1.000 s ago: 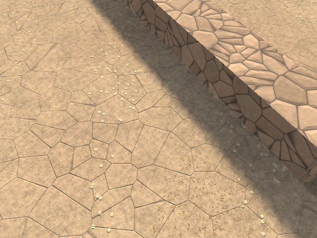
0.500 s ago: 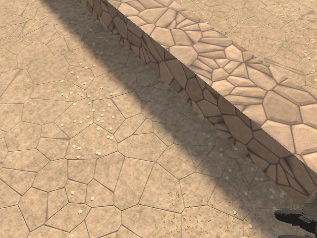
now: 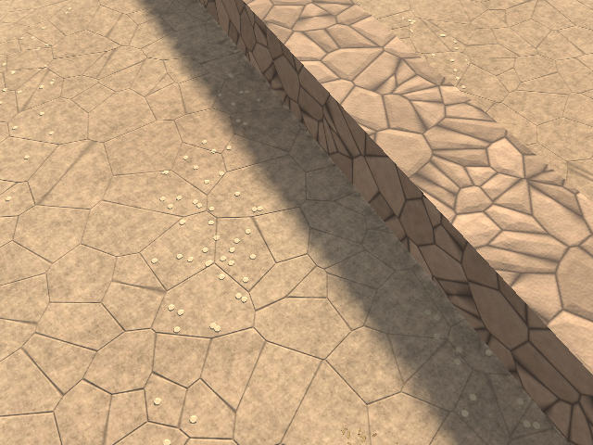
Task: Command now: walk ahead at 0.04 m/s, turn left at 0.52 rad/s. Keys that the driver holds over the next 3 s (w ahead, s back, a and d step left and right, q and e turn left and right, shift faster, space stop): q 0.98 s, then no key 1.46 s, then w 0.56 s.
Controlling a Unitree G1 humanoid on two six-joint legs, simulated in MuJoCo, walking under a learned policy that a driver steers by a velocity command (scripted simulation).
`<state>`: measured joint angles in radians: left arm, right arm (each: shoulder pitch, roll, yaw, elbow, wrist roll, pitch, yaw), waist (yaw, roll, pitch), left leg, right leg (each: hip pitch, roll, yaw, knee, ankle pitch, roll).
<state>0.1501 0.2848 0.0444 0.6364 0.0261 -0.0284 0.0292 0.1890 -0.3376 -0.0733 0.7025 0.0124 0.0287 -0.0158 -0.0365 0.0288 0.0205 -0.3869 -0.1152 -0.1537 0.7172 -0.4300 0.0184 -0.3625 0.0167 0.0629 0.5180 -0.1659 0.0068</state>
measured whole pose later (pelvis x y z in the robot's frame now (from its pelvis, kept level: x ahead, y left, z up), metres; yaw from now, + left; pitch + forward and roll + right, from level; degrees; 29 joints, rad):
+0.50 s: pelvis +0.01 +0.04 +0.01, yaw +18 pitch +3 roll -2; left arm 0.14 0.33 0.09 0.69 0.01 0.01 0.04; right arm 0.19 -0.30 -0.06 0.61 0.00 0.03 -0.01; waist -0.01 -0.04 0.05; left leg -0.31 -0.04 -0.06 0.50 -0.23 0.05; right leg -0.55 -0.01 0.03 1.11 -0.44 0.08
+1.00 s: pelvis +0.02 +0.02 +0.01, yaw +36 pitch +1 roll +0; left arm 0.14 0.26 0.07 0.67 0.01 0.00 0.03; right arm 0.20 -0.37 -0.11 0.64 0.03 0.07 -0.02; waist 0.00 0.05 0.06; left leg -0.52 -0.05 -0.09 1.13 -0.43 -0.09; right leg -0.23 -0.01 -0.02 0.45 -0.24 -0.01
